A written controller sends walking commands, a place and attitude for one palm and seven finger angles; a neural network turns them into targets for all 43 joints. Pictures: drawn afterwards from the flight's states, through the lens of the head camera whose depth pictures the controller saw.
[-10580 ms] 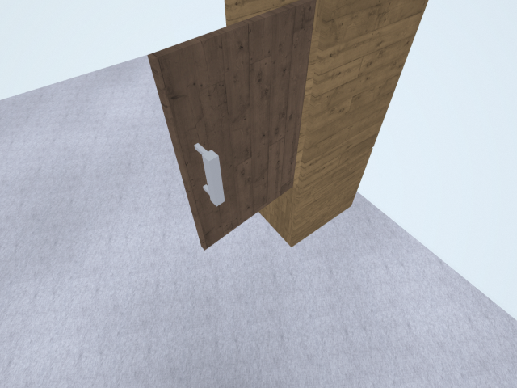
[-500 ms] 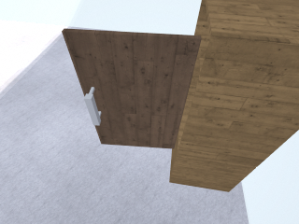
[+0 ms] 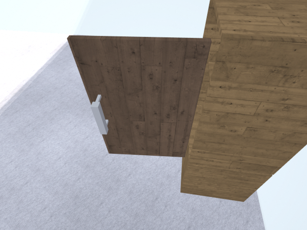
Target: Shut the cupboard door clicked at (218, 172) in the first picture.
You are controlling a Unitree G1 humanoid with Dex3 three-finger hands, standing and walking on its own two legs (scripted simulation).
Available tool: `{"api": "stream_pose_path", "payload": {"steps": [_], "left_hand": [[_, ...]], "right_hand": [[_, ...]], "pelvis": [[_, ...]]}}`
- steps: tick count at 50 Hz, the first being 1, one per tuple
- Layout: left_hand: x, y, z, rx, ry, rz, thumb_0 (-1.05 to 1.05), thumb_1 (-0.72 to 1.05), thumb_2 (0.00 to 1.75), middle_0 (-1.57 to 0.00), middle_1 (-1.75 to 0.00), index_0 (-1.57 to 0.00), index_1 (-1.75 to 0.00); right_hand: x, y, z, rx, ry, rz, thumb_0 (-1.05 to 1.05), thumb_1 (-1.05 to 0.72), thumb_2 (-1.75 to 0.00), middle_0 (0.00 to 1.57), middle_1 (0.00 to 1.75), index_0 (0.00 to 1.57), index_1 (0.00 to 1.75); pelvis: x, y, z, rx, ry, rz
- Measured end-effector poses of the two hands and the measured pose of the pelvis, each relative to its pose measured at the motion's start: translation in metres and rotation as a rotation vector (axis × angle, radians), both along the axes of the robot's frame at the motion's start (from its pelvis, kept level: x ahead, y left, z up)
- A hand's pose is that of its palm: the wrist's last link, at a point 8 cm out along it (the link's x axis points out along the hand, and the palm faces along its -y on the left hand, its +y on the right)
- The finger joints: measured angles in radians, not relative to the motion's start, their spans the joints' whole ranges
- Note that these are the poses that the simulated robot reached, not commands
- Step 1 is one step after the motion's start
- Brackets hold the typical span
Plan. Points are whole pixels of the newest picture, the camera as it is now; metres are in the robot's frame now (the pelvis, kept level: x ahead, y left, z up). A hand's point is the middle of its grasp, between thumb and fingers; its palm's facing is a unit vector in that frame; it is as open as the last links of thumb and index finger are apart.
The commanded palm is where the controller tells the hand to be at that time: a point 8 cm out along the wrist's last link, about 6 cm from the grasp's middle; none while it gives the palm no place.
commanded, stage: look again from close up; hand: left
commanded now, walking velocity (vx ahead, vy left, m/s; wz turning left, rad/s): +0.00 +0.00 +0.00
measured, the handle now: (101, 114) +0.49 +0.22 -0.02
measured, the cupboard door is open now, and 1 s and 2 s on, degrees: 95 95 95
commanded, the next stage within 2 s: raise the hand and make a fist in 0.16 s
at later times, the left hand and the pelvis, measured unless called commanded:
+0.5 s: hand (90, 193) +0.21 +0.17 +0.01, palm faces +0.19 -0.98 -0.06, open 7.0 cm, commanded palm +0.10 +0.23 -0.06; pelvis -0.02 -0.01 -0.03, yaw +5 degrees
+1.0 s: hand (94, 220) +0.16 +0.17 -0.06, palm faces -0.16 -0.99 +0.04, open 4.6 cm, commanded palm +0.12 +0.24 -0.04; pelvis -0.05 -0.01 -0.10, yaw +3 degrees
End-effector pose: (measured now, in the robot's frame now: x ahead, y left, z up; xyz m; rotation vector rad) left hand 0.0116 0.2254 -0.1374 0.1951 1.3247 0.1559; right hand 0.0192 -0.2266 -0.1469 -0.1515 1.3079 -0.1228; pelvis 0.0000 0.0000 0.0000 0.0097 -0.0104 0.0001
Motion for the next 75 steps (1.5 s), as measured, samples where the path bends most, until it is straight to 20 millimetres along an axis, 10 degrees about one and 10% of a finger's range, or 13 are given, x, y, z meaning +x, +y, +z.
{"api": "stream_pose_path", "payload": {"steps": [14, 22, 26, 34, 38, 43, 49, 57, 66, 75], "left_hand": [[-0.007, 0.001, -0.005, -0.024, 0.053, -0.009, 0.0, 0.91, 0.9, -0.2, -0.3, -0.2, -0.3], [0.136, 0.006, 0.126, 0.038, -0.942, 0.053, 0.01, 0.91, 0.9, -0.24, -0.34, -0.23, -0.33], [0.167, -0.007, 0.148, -0.066, -1.248, -0.04, 0.0, 0.91, 0.9, -0.28, -0.39, -0.28, -0.39], [0.096, -0.003, 0.06, -0.221, -1.137, -0.125, 0.0, 0.91, 0.9, -0.42, -0.54, -0.41, -0.53], [0.066, 0.019, 0.069, -0.105, -1.199, -0.055, 0.02, 0.9, 0.9, -0.49, -0.62, -0.48, -0.61], [0.092, 0.016, 0.102, -0.105, -1.432, -0.155, 0.02, 0.91, 0.9, -0.58, -0.71, -0.57, -0.71], [0.139, -0.003, 0.081, -0.324, -1.212, -0.274, 0.01, 0.91, 0.9, -0.69, -0.83, -0.68, -0.83], [0.118, 0.042, 0.11, -0.126, -1.248, -0.095, 0.02, 0.9, 0.9, -0.83, -0.99, -0.83, -0.99], [0.119, 0.029, 0.087, -0.255, -1.236, -0.218, 0.01, 0.91, 0.9, -1.0, -1.17, -0.99, -1.17], [0.121, 0.056, 0.127, -0.121, -1.329, -0.135, 0.01, 0.9, 0.9, -1.16, -1.35, -1.16, -1.35]], "right_hand": [[0.006, -0.001, 0.01, -0.021, 0.026, 0.008, 0.01, -0.91, -0.9, 0.2, 0.3, 0.2, 0.29], [0.057, -0.018, 0.02, -0.036, -0.444, 0.064, 0.01, -0.9, -0.9, 0.2, 0.3, 0.2, 0.29], [0.098, -0.029, 0.02, -0.031, -0.598, 0.104, 0.02, -0.9, -0.9, 0.2, 0.3, 0.2, 0.3], [0.163, -0.045, 0.029, -0.1, -0.785, 0.221, 0.02, -0.9, -0.9, 0.2, 0.3, 0.2, 0.3], [0.182, -0.035, 0.019, -0.11, -0.828, 0.272, 0.02, -0.9, -0.9, 0.2, 0.3, 0.2, 0.29], [0.181, -0.006, -0.007, -0.066, -0.808, 0.299, 0.02, -0.9, -0.9, 0.2, 0.3, 0.2, 0.29], [0.141, 0.02, -0.025, 0.006, -0.696, 0.18, 0.02, -0.9, -0.9, 0.2, 0.3, 0.2, 0.3], [0.097, 0.025, -0.02, -0.022, -0.574, 0.126, 0.02, -0.9, -0.9, 0.2, 0.3, 0.2, 0.3], [0.113, 0.023, -0.014, -0.087, -0.63, 0.206, 0.02, -0.9, -0.9, 0.2, 0.3, 0.2, 0.3], [0.137, 0.042, 0.014, -0.049, -0.713, 0.221, 0.02, -0.9, -0.9, 0.2, 0.3, 0.2, 0.3]], "pelvis": [[0.003, 0.001, 0.003, -0.003, 0.018, -0.007], [-0.009, -0.007, -0.017, 0.031, 0.046, 0.088], [-0.019, -0.014, -0.035, 0.016, 0.135, 0.077], [-0.034, -0.031, -0.082, 0.002, 0.247, 0.066], [-0.036, -0.028, -0.097, -0.032, 0.262, 0.081], [-0.044, -0.021, -0.109, -0.068, 0.27, 0.093], [-0.048, -0.008, -0.103, -0.065, 0.285, 0.066], [-0.041, 0.01, -0.088, -0.064, 0.281, 0.053], [-0.049, 0.024, -0.099, -0.088, 0.29, 0.066], [-0.043, 0.025, -0.084, -0.089, 0.26, 0.069]]}}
